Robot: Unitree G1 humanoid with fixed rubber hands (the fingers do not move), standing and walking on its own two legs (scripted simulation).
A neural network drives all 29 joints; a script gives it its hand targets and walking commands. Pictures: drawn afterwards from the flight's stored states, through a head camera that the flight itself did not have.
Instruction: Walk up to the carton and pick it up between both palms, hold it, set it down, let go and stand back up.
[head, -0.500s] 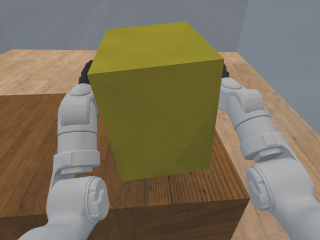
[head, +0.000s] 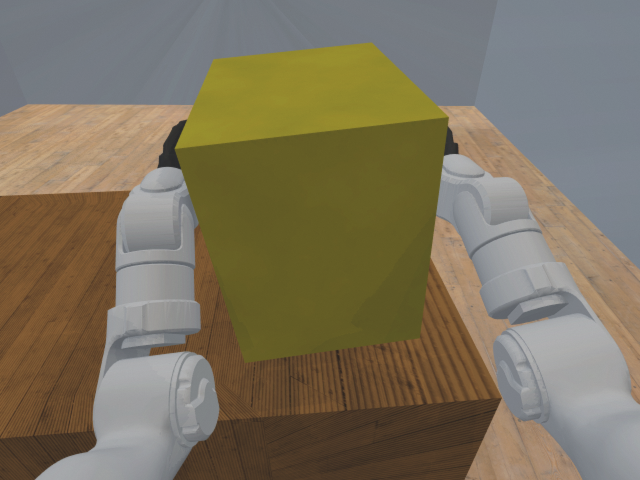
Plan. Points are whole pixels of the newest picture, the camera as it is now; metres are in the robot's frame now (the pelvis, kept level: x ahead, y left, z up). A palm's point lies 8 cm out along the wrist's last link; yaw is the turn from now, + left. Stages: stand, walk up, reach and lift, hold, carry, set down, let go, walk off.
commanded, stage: hold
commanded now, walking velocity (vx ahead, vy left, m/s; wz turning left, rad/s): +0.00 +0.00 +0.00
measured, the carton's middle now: (312, 192) +0.40 +0.00 +0.23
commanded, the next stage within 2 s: none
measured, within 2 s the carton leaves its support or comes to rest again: neither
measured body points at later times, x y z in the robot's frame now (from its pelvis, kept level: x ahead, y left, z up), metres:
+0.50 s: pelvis +0.00 +0.00 +0.00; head -0.08 +0.02 +0.44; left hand +0.39 +0.16 +0.27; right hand +0.39 -0.15 +0.28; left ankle +0.01 +0.13 -0.75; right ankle +0.01 -0.12 -0.75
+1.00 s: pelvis +0.00 +0.00 +0.00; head -0.08 +0.02 +0.44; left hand +0.39 +0.16 +0.27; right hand +0.38 -0.15 +0.28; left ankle +0.01 +0.13 -0.75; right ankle +0.01 -0.12 -0.75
